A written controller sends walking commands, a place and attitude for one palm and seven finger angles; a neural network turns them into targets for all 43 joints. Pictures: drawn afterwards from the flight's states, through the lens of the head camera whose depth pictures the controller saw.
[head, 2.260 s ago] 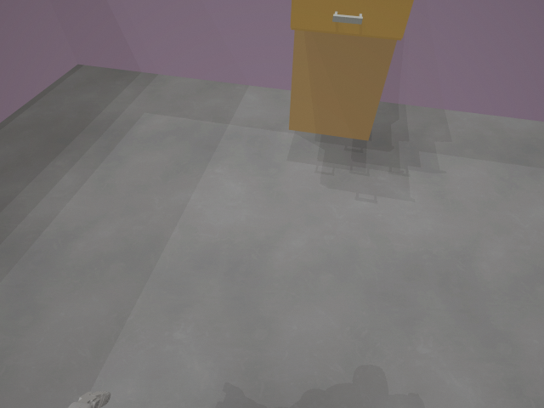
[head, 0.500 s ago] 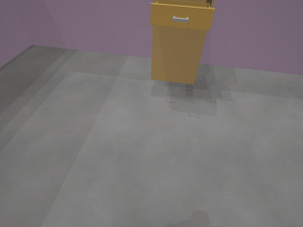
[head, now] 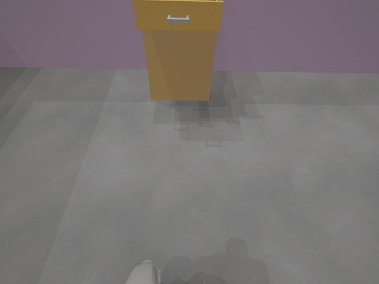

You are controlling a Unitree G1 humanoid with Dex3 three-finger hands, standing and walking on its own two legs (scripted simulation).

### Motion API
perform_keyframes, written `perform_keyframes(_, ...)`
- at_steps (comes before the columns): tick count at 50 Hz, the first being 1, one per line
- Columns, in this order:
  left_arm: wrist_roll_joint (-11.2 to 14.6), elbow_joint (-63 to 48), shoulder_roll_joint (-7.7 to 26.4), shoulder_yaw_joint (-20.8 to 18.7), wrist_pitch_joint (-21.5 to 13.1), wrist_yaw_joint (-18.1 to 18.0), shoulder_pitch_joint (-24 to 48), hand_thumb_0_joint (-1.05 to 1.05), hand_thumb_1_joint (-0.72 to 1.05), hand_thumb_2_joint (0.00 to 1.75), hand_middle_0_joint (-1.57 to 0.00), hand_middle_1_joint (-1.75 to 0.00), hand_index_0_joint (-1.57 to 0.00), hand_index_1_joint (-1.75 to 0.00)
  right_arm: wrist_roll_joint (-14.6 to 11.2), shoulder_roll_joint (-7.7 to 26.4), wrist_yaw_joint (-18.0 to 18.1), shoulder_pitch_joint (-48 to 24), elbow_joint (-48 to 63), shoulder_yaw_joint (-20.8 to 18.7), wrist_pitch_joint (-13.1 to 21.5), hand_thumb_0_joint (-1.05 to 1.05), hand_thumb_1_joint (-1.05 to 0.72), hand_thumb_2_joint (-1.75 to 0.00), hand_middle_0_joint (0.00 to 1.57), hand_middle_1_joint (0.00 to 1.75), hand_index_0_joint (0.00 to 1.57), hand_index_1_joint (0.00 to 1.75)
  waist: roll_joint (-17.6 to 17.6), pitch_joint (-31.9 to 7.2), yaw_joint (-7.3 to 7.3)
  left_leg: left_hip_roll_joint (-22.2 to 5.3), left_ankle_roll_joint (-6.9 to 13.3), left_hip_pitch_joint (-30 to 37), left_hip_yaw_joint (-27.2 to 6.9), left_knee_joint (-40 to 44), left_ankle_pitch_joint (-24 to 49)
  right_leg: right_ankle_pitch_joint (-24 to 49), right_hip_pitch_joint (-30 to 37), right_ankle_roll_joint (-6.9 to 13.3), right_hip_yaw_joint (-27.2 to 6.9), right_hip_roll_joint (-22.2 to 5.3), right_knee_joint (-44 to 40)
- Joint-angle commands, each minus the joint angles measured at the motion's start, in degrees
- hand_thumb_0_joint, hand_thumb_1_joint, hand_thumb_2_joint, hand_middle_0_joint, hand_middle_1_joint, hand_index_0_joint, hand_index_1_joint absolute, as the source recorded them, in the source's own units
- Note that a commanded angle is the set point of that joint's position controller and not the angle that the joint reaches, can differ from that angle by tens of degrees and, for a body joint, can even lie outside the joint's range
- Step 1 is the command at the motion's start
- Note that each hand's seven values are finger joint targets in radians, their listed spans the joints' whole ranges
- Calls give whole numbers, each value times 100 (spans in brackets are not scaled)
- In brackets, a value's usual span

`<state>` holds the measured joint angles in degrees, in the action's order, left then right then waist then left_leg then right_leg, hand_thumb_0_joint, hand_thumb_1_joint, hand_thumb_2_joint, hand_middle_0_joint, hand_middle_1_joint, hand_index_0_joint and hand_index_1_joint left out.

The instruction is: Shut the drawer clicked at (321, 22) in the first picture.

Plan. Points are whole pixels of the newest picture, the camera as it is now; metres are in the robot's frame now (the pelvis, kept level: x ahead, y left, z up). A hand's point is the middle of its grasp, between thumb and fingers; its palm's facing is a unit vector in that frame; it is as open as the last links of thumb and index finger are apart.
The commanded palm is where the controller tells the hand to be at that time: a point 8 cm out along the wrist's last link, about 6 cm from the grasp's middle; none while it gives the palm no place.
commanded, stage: walk to a spot facing it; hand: left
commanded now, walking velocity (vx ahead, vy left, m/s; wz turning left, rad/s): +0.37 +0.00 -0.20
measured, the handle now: (178, 18) +1.28 +0.16 +0.01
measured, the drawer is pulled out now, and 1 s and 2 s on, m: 0.30 0.30 0.30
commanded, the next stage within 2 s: turn to face it in 1.38 s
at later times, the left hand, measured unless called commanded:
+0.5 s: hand (121, 218) +0.31 +0.22 -0.16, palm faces -0.14 -0.97 -0.18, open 7.3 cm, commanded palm none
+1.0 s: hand (152, 182) +0.44 +0.16 -0.18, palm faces -0.14 -0.97 -0.18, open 7.2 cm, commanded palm none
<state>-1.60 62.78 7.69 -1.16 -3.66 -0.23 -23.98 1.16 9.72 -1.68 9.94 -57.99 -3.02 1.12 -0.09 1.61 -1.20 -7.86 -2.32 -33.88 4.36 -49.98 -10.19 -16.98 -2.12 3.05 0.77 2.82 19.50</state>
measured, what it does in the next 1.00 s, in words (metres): walks ahead: left foot, then right foot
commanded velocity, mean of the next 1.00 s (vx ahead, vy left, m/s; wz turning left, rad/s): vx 0.37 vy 0.00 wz -0.15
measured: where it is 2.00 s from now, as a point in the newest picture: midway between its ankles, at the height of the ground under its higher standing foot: (216, 191)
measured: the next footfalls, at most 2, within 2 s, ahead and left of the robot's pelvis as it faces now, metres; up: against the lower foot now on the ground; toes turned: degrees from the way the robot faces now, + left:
left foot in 0.14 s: +0.22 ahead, +0.15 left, +0.00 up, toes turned +5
right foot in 0.64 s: +0.36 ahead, -0.13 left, +0.00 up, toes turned -21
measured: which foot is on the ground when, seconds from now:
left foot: up 0.00-0.12, down 0.14-0.64, up 0.66-1.00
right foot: down 0.00-0.14, up 0.16-0.62, down 0.64-1.00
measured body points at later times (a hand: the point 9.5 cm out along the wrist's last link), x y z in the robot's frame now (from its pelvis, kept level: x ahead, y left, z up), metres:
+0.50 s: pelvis +0.20 +0.04 +0.00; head +0.22 +0.04 +0.45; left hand +0.31 +0.27 -0.15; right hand +0.12 -0.18 -0.15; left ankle +0.18 +0.15 -0.74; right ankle +0.27 -0.11 -0.70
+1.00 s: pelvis +0.42 -0.02 -0.01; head +0.44 -0.01 +0.44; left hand +0.45 +0.21 -0.17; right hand +0.44 -0.28 -0.14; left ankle +0.55 +0.08 -0.72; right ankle +0.32 -0.11 -0.74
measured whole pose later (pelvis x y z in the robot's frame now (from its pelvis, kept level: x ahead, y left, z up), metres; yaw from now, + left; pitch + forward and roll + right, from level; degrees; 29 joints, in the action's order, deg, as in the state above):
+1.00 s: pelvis +0.42 -0.02 -0.01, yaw -12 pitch +0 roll -2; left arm -1.7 63.4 10.3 -2.7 -3.6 -0.1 -19.3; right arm 1.4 11.5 -1.7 10.8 -58.6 -3.9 1.5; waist 0.3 1.4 -0.9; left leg -8.5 -0.9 -28.9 7.0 -41.0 -11.7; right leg -19.2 -2.0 0.5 9.3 -0.2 21.8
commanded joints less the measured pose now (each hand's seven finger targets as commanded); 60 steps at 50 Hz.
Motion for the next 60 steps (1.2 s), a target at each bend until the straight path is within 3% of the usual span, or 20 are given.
perform_keyframes(1,11,-123,983,-250,-86,-105,-379,0,90,90,-20,-30,-20,-30,-24,269,-28,-646,563,-39,196,0,-90,-90,20,30,20,30,-634,588,-108,148,104,293,113,864,74,1620,-420,630,-1034,-1461,-701)
perform_keyframes(3,5,-113,1048,-286,-66,-103,-318,0,90,90,-20,-30,-20,-30,-25,328,-7,-522,545,-61,239,0,-90,-90,20,30,20,30,-620,546,-27,279,183,812,217,1257,-94,1962,-402,593,-1010,-1480,-408)
perform_keyframes(5,40,-124,1022,-306,-58,-99,-188,0,90,90,-20,-30,-20,-30,25,566,106,579,188,-124,303,0,-90,-90,20,30,20,30,-222,42,472,516,296,2481,293,1945,73,2843,-756,401,-682,-1103,1040)
perform_keyframes(6,82,-171,815,-299,-46,-57,-314,0,90,90,-20,-30,-20,-30,78,1005,189,1462,-62,-228,331,0,-90,-90,20,30,20,30,449,-578,776,-198,540,3917,-591,2211,-239,2092,-1617,211,-447,-736,2397)
perform_keyframes(7,118,-271,484,-263,-27,13,-613,0,90,90,-20,-30,-20,-30,113,1666,222,2096,-166,-364,324,0,-90,-90,20,30,20,30,1960,-1163,770,-1776,1053,4752,-2730,2979,-683,-1105,-2745,-33,196,-22,4369)
perform_keyframes(8,65,-444,603,-267,-60,11,-244,0,90,90,-20,-30,-20,-30,51,1586,209,2030,-138,-308,248,0,-90,-90,20,30,20,30,1424,-925,765,-2053,1293,4126,-3326,3644,-1740,-1548,-3106,41,-125,-103,5150)
perform_keyframes(11,-24,-440,506,-295,69,102,383,0,90,90,-20,-30,-20,-30,41,617,247,922,43,-100,306,0,-90,-90,20,30,20,30,777,356,344,-1500,977,2208,-2060,4096,-2190,-310,-3376,-16,-237,-790,5581)
perform_keyframes(15,-61,-374,233,-309,311,149,101,0,90,90,-20,-30,-20,-30,29,390,279,767,-12,-94,420,0,-90,-90,20,30,20,30,651,237,-33,-1073,889,1607,-538,4162,-1077,259,-2914,-185,-71,-966,4855)
perform_keyframes(27,-33,-947,382,-275,239,220,1871,0,90,90,-20,-30,-20,-30,89,699,228,1684,-498,-122,337,0,-90,-90,20,30,20,30,582,470,393,-1169,979,2865,198,3804,179,417,-2599,-244,597,-817,1741)
perform_keyframes(30,-50,-622,578,-325,132,191,953,0,90,90,-20,-30,-20,-30,58,704,231,1630,-534,-95,286,0,-90,-90,20,30,20,30,316,-94,-97,-800,641,2816,733,2231,1436,550,-937,-32,941,-390,830)
perform_keyframes(31,-72,-343,966,-421,55,139,95,0,90,90,-20,-30,-20,-30,-6,598,181,1601,-504,-69,307,0,-90,-90,20,30,20,30,-210,-648,-474,-545,422,1858,1023,814,1335,352,584,283,172,-964,681)
perform_keyframes(32,-42,-155,1735,-603,5,38,-697,0,90,90,-20,-30,-20,-30,-65,219,133,1618,-264,32,339,0,-90,-90,20,30,20,30,-1786,-1187,-666,239,141,44,1176,-1092,-1608,452,1967,917,-2289,-2603,77)
perform_keyframes(33,87,-69,1866,-617,9,3,-810,0,90,90,-20,-30,-20,-30,-58,460,150,1138,-127,2,324,0,-90,-90,20,30,20,30,-1500,-1234,-715,241,216,-464,330,-2046,-2218,683,1822,1132,-2827,-2857,-329)
perform_keyframes(36,60,-333,1076,-387,-24,-49,326,0,90,90,-20,-30,-20,-30,11,306,158,659,-117,-56,255,0,-90,-90,20,30,20,30,-230,-103,-182,-300,183,-437,-227,-2098,-991,741,-33,793,-1476,-2352,-586)
perform_keyframes(39,-7,-388,741,-341,-95,-75,628,0,90,90,-20,-30,-20,-30,59,42,128,1148,-273,-55,99,0,-90,-90,20,30,20,30,-457,51,218,-304,43,124,-32,-1235,-729,1114,-818,616,-456,-1976,-755)
perform_keyframes(49,7,-153,1099,-316,-90,-23,251,0,90,90,-20,-30,-20,-30,16,249,-61,-98,312,-35,184,0,-90,-90,20,30,20,30,-573,541,32,60,214,754,397,1152,-171,1021,-594,502,-212,-1857,-656)
perform_keyframes(52,38,-160,1089,-327,-58,-12,364,0,90,90,-20,-30,-20,-30,63,666,49,1198,-57,-128,271,0,-90,-90,20,30,20,30,180,-99,689,354,369,2879,499,2013,-144,2196,-1000,220,332,-1372,1342)
perform_keyframes(54,114,-462,641,-254,-51,83,298,0,90,90,-20,-30,-20,-30,103,1730,184,2450,-329,-327,271,0,-90,-90,20,30,20,30,2239,-872,952,-1921,1256,4459,-2900,3515,-590,-1529,-3066,-189,567,-187,4761)
perform_keyframes(57,45,-393,698,-289,22,139,808,0,90,90,-20,-30,-20,-30,31,926,258,1154,-41,-130,301,0,-90,-90,20,30,20,30,761,131,516,-1655,1090,2921,-1915,3863,-1385,-419,-3591,-115,-99,-963,5593)
perform_keyframes(60,-20,-214,369,-268,210,151,378,0,90,90,-20,-30,-20,-30,15,583,278,917,-57,-31,415,0,-90,-90,20,30,20,30,599,184,111,-1131,813,2248,-504,3937,-148,192,-3006,-256,-35,-1040,5084)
